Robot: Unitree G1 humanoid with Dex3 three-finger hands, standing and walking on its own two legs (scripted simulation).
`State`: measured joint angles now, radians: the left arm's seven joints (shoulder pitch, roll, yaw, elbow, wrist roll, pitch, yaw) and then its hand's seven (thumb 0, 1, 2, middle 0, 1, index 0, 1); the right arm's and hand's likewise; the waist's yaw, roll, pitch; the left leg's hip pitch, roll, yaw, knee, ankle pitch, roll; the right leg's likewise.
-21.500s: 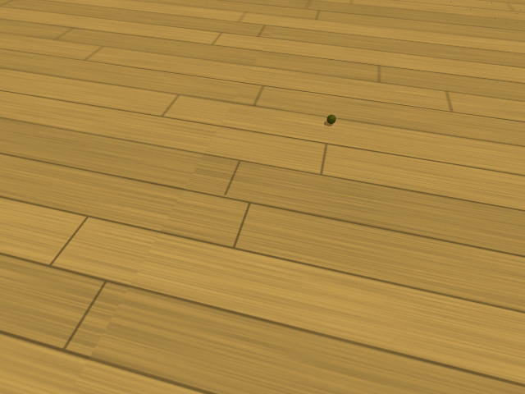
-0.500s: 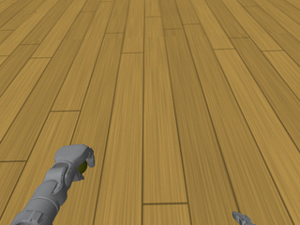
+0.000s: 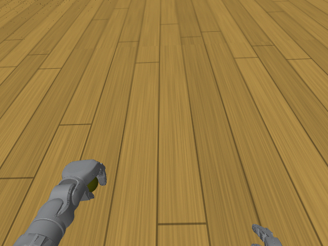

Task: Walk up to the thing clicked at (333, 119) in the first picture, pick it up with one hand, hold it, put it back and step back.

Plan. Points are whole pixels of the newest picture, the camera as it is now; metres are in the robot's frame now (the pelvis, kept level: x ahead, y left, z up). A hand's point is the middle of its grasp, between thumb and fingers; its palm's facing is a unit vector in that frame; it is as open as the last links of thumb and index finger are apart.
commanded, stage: hold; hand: left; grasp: from above
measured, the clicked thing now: (87, 182) +0.32 +0.23 -0.05
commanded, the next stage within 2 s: crouch in 0.80 s
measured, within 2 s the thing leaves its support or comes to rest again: neither
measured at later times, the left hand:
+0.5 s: hand (84, 188) +0.29 +0.23 -0.03, palm faces -0.46 -0.07 -0.89, open 6.8 cm
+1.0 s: hand (84, 186) +0.30 +0.23 -0.03, palm faces -0.46 -0.07 -0.89, open 7.0 cm
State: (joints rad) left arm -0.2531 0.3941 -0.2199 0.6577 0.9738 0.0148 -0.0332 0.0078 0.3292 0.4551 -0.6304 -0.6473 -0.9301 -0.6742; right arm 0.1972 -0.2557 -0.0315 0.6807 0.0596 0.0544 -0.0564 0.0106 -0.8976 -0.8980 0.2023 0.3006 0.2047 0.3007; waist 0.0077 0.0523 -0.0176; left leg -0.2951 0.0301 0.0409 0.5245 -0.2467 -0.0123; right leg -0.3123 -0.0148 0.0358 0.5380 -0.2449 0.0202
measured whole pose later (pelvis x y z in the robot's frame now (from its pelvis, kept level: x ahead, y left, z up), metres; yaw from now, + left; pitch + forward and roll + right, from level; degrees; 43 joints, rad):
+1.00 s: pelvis +0.01 +0.00 +0.00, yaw +0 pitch +1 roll +0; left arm -0.23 0.40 -0.21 0.62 0.98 -0.01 -0.05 0.02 0.29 0.52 -0.61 -0.72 -0.85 -0.73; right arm 0.19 -0.25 -0.03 0.68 0.07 0.07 -0.07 0.01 -0.90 -0.90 0.20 0.30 0.20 0.30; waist 0.01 0.05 -0.01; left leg -0.25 0.02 0.04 0.47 -0.24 -0.01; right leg -0.26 -0.02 0.04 0.48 -0.23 0.02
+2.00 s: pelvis -0.06 +0.01 -0.29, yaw +0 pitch +37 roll -5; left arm -0.74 0.56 0.04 1.23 1.21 -0.17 0.34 -0.02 0.32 0.44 -0.65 -0.65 -0.90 -0.65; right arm 0.18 -0.23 -0.03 0.75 -0.08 -0.05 0.04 0.01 -0.90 -0.90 0.21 0.30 0.21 0.30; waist -0.15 0.04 -0.19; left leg -1.94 0.01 -0.07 1.94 -0.64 0.00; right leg -1.88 -0.02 -0.02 1.88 -0.64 0.05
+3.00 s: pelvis -0.07 +0.01 -0.43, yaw -4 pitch +35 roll -8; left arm -0.91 0.76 0.15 1.46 1.31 -0.26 0.41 -0.03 0.32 0.41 -0.68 -0.60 -0.96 -0.62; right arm 0.13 -0.26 0.02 0.78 -0.15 -0.06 0.14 0.00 -0.91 -0.90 0.20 0.30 0.21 0.30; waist -0.20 -0.01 -0.07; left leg -2.30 0.00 -0.14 2.38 -0.69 -0.01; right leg -2.22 0.01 -0.05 2.29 -0.68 0.05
